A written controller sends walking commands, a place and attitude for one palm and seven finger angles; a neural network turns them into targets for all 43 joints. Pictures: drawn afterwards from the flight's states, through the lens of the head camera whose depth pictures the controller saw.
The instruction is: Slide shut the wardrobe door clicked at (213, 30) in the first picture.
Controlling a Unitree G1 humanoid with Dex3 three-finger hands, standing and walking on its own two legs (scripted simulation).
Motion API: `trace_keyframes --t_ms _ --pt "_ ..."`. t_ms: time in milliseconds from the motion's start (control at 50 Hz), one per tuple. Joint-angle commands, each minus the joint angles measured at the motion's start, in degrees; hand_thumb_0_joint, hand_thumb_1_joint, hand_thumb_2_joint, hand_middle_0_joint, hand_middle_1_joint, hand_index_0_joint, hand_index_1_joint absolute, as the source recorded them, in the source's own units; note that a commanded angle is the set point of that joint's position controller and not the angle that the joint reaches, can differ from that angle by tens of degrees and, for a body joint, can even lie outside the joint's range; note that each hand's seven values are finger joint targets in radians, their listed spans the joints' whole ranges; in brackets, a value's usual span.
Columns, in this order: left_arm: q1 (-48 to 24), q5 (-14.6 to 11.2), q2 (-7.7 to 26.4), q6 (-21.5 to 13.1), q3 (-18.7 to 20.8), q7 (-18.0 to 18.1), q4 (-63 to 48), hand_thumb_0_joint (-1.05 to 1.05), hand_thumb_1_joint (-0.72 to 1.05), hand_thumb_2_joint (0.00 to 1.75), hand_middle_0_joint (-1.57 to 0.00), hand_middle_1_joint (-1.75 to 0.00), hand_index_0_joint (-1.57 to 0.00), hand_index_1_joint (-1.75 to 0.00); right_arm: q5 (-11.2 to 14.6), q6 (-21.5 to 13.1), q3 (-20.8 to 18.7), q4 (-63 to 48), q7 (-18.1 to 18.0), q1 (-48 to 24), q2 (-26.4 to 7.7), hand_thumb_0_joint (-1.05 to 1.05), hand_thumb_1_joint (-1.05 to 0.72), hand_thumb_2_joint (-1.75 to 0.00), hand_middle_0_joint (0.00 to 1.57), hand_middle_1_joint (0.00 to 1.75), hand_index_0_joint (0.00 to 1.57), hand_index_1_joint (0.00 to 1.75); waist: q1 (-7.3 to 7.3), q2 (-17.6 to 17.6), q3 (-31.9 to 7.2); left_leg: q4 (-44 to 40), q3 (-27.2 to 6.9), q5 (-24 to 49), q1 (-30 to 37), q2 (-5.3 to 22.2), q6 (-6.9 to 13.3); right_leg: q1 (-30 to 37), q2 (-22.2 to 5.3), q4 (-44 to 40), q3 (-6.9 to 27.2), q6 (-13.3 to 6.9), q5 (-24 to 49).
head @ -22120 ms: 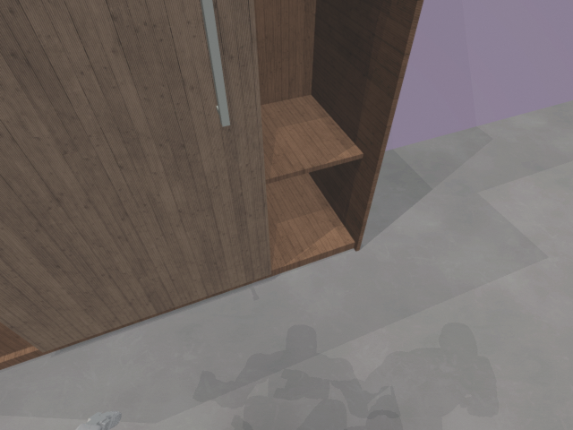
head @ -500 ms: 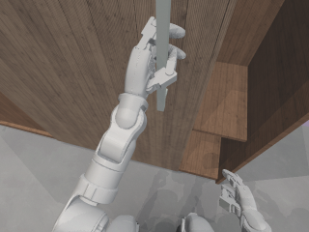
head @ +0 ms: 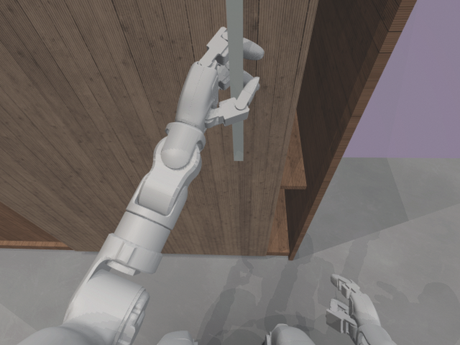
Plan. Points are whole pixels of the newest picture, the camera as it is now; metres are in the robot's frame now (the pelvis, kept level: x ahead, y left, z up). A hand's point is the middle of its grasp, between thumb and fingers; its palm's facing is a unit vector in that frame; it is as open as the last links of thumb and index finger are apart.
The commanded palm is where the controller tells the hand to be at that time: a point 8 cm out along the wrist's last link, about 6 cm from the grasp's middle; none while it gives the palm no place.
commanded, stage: step sideways, sliding the door along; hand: left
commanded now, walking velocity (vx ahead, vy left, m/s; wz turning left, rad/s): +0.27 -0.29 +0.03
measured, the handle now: (237, 75) +0.45 +0.02 +0.21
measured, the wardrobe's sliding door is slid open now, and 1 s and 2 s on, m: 0.10 0.01 0.00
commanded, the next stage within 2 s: stop walking and hold the door there in 1.32 s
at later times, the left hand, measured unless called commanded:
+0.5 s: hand (283, 102) +0.39 -0.05 +0.21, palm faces -0.02 -1.00 -0.09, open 6.1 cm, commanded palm +0.38 -0.07 +0.22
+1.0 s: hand (331, 97) +0.41 -0.11 +0.21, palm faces +0.28 -0.96 -0.06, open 6.1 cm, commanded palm +0.38 -0.14 +0.21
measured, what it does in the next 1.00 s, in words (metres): steps to the right: right foot, then left foot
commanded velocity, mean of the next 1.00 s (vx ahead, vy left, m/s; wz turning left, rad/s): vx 0.20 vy -0.28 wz -0.04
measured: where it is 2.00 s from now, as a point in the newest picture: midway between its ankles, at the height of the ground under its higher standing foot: outside the picture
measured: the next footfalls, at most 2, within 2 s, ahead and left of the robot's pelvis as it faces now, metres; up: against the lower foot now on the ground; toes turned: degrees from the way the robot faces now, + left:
right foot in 0.04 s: +0.07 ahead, -0.11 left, +0.00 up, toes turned -1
left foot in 0.30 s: +0.01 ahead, +0.05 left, +0.00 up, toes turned +9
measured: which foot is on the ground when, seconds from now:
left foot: down 0.00-0.06, up 0.08-0.28, down 0.30-0.64, up 0.66-0.76, down 0.78-1.00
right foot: up 0.00-0.02, down 0.04-0.30, up 0.32-0.60, down 0.62-0.78, up 0.80-1.00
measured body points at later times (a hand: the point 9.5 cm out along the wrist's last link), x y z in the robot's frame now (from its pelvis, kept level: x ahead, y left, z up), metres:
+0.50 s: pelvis -0.04 -0.13 +0.01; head +0.02 -0.12 +0.45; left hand +0.39 +0.01 +0.22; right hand +0.12 -0.35 -0.11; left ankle -0.03 +0.04 -0.73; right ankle +0.05 -0.29 -0.68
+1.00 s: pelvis +0.02 -0.32 +0.00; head +0.09 -0.30 +0.44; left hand +0.39 -0.06 +0.21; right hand +0.25 -0.50 -0.10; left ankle -0.01 -0.11 -0.73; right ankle +0.12 -0.46 -0.69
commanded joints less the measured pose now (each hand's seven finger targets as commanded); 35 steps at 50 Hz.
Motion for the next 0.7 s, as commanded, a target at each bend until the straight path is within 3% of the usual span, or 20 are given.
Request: trace_keyframes --t_ms 0,20,40,60,80,120,200,240,260,280,300,320,380,460,520,560,600,640,660,680 --pt "-32.1 2.19 -1.77 -4.82 0.14 -1.99 -11.08 0.0 0.9 0.9 -0.45 -1.4 -0.45 -1.4 1.66 -1.87 -0.8 -7.73 -1.15 -5.06 -5.82 0.0 -0.9 -0.9 0.2 0.3 0.2 0.3 -1.83 0.22 -29.12 7.99 -1.66 14.41 6.5 4.65 7.28 16.04 -0.6 -17.76 -1.94 -0.05 13.59" --pt "-32.94 2.15 0.26 -4.23 1.24 -1.6 -10.36 0.0 0.9 0.9 -0.45 -1.4 -0.45 -1.4 2.05 -2.18 -0.47 -8.09 -1.57 -4.83 -4.69 0.0 -0.9 -0.9 0.2 0.3 0.2 0.3 -1.47 -10.22 -28.75 16.18 1.61 0.94 -0.16 -1.71 5.62 19.35 -5.22 -23.16 3.28 -2.4 16.46" --pt "-33.97 1.68 2.88 -3.63 2.88 -0.9 -10.4 0.0 0.9 0.9 -0.45 -1.4 -0.45 -1.4 1.99 -2.65 -0.41 -9.26 -2.18 -6.18 -3.06 0.0 -0.9 -0.9 0.2 0.3 0.2 0.3 -1.0 -25.57 -26.2 27.04 -0.02 -19.35 -12.79 -7.86 4.2 20.0 -14.18 -26.01 17.99 -7.7 20.76" --pt "-32.52 1.01 4.59 -3.05 4.91 0.03 -9.84 0.0 0.9 0.9 -0.45 -1.4 -0.45 -1.4 1.86 -2.98 -1.95 -7.27 -2.75 -4.75 -6.37 0.0 -0.9 -0.9 0.2 0.3 0.2 0.3 0.17 -28.38 -27.72 36.61 -6.91 -20.39 -14.04 -8.1 4.57 18.48 -17.91 -26.83 25.62 -10.87 17.7" --pt "-35.87 1.19 4.04 -3.97 4.86 0.15 -10.03 0.0 0.9 0.9 -0.45 -1.4 -0.45 -1.4 0.83 -3.78 -1.77 -5.0 -2.7 -3.76 -6.79 0.0 -0.9 -0.9 0.2 0.3 0.2 0.3 -0.26 -21.14 -26.69 39.51 -9.86 -15.44 -13.57 -6.28 4.96 16.14 -16.99 -24.49 23.64 -11.72 17.07" --pt "-39.84 1.12 -3.0 -4.89 -1.08 0.22 -11.95 0.0 0.9 0.9 -0.45 -1.4 -0.45 -1.4 0.12 -4.36 0.09 -4.34 -3.0 -2.1 -3.81 0.0 -0.9 -0.9 0.2 0.3 0.2 0.3 -2.83 -12.16 -30.39 33.62 -5.67 -9.82 -9.93 -7.28 4.37 17.26 -12.1 -19.09 13.12 -11.6 25.53" --pt "-37.97 1.38 -1.85 -6.1 -0.26 1.23 -6.02 0.0 0.9 0.9 -0.45 -1.4 -0.45 -1.4 0.03 -3.79 -0.25 -4.48 -3.54 0.32 -5.19 0.0 -0.9 -0.9 0.2 0.3 0.2 0.3 -1.32 -14.97 -30.21 4.8 -0.9 -7.06 -3.21 -8.31 5.02 20.21 -10.66 -16.97 9.83 -10.97 25.67" --pt "-39.7 1.25 -1.97 -5.79 -1.05 0.98 -4.3 0.0 0.9 0.9 -0.45 -1.4 -0.45 -1.4 0.24 -4.16 -0.16 -4.39 -3.95 1.33 -5.61 0.0 -0.9 -0.9 0.2 0.3 0.2 0.3 -1.56 -11.08 -30.91 -12.22 1.32 3.86 6.17 -8.8 5.49 16.49 -8.3 -12.7 8.83 -8.22 24.85" --pt "-40.49 0.53 -3.07 -5.74 -2.96 0.57 -3.69 0.0 0.9 0.9 -0.45 -1.4 -0.45 -1.4 0.82 -4.55 -0.34 -4.51 -3.92 1.68 -6.55 0.0 -0.9 -0.9 0.2 0.3 0.2 0.3 -2.77 -4.19 -28.94 -17.77 -1.43 10.84 16.61 -4.62 6.46 6.15 -6.33 -6.05 6.64 -5.93 20.61" --pt "-42.06 -0.37 -5.89 -6.13 -5.18 -0.28 -3.65 0.0 0.9 0.9 -0.45 -1.4 -0.45 -1.4 0.83 -5.48 -1.32 -5.35 -3.45 1.96 -8.81 0.0 -0.9 -0.9 0.2 0.3 0.2 0.3 -3.21 9.61 -28.9 -16.89 -18.16 18.27 28.86 9.08 12.16 -10.77 -0.64 5.61 2.14 -2.31 10.18" --pt "-44.06 -1.05 -8.68 -6.26 -8.1 -1.01 -3.22 0.0 0.9 0.9 -0.45 -1.4 -0.45 -1.4 1.48 -6.16 -1.02 -5.52 -2.68 0.75 -7.58 0.0 -0.9 -0.9 0.2 0.3 0.2 0.3 -3.87 10.06 -27.88 -13.24 -31.03 28.62 30.49 19.53 18.78 -18.45 -0.02 18.46 3.99 -1.23 -2.57" --pt "-45.15 -0.68 -6.4 -6.96 -6.09 -1.71 -5.09 0.0 0.9 0.9 -0.45 -1.4 -0.45 -1.4 0.54 -7.06 0.26 -4.84 -2.33 -2.04 -6.14 0.0 -0.9 -0.9 0.2 0.3 0.2 0.3 -2.2 4.21 -26.81 -11.55 -29.19 36.03 33.54 20.71 20.42 -22.39 -2.82 22.98 9.45 -1.82 -2.51" --pt "-46.36 -0.41 -6.15 -6.22 -4.83 -1.94 -5.09 0.0 0.9 0.9 -0.45 -1.4 -0.45 -1.4 1.03 -6.94 -0.4 -3.73 -2.0 -0.34 -7.94 0.0 -0.9 -0.9 0.2 0.3 0.2 0.3 -2.04 -0.24 -25.35 -8.41 -21.1 31.48 27.17 19.14 18.26 -18.85 -7.19 15.43 11.92 -2.12 -1.27" --pt "-47.77 -0.51 -15.99 -4.44 -12.33 -3.56 -2.36 0.0 0.9 0.9 -0.45 -1.4 -0.45 -1.4 2.4 -7.63 -0.32 -6.98 -1.61 0.41 -7.78 0.0 -0.9 -0.9 0.2 0.3 0.2 0.3 -3.16 7.44 -26.8 -10.1 -4.9 13.19 14.96 10.57 12.61 0.54 -2.89 1.87 -0.62 -0.85 3.32" --pt "-46.58 -1.18 -11.97 -4.94 -8.6 -2.9 -1.07 0.0 0.9 0.9 -0.45 -1.4 -0.45 -1.4 2.29 -8.07 -0.77 -6.62 -1.75 0.32 -8.56 0.0 -0.9 -0.9 0.2 0.3 0.2 0.3 -2.67 9.79 -25.47 -7.66 -5.19 9.95 11.13 9.5 11.46 4.89 -1.53 -4.35 -3.6 -0.12 0.58" --pt "-44.51 -0.87 -10.13 -5.16 -6.95 -2.2 -1.18 0.0 0.9 0.9 -0.45 -1.4 -0.45 -1.4 2.45 -8.22 -0.8 -5.71 -1.89 1.05 -8.54 0.0 -0.9 -0.9 0.2 0.3 0.2 0.3 -2.27 8.83 -26.62 -0.55 -2.05 11.45 11.29 5.04 8.69 10.21 0.8 -12.51 -6.22 0.42 7.33" --pt "-44.21 -0.42 -7.13 -5.57 -5.38 -1.63 -3.39 0.0 0.9 0.9 -0.45 -1.4 -0.45 -1.4 2.73 -8.46 -0.46 -5.8 -2.0 0.64 -6.36 0.0 -0.9 -0.9 0.2 0.3 0.2 0.3 -1.2 -1.65 -28.54 12.16 0.03 7.7 7.29 -2.3 6.34 16.97 -2.94 -22.06 -1.06 -1.74 15.72" --pt "-43.84 0.33 -0.37 -5.07 -1.12 0.09 -4.37 0.0 0.9 0.9 -0.45 -1.4 -0.45 -1.4 2.49 -8.15 -1.06 -4.82 -2.77 -0.47 -4.8 0.0 -0.9 -0.9 0.2 0.3 0.2 0.3 -0.52 -23.39 -28.65 24.6 -1.99 -15.95 -11.66 -8.67 4.46 25.26 -15.03 -20.95 16.15 -8.91 33.53" --pt "-42.94 0.35 1.04 -4.3 0.27 0.93 -4.05 0.0 0.9 0.9 -0.45 -1.4 -0.45 -1.4 2.63 -7.47 -1.72 -3.2 -3.43 -1.6 -6.88 0.0 -0.9 -0.9 0.2 0.3 0.2 0.3 -0.24 -27.91 -28.09 27.78 -4.91 -17.62 -12.84 -6.68 5.18 24.6 -15.57 -18.91 18.16 -10.78 37.95" --pt "-44.79 -0.11 -1.79 -4.46 -1.36 1.09 -6.81 0.0 0.9 0.9 -0.45 -1.4 -0.45 -1.4 2.22 -7.18 -1.32 -2.79 -3.61 -1.65 -5.52 0.0 -0.9 -0.9 0.2 0.3 0.2 0.3 -0.6 -24.32 -27.54 22.5 -5.22 -18.08 -11.29 -5.21 5.94 24.11 -15.86 -15.28 14.2 -10.7 41.8"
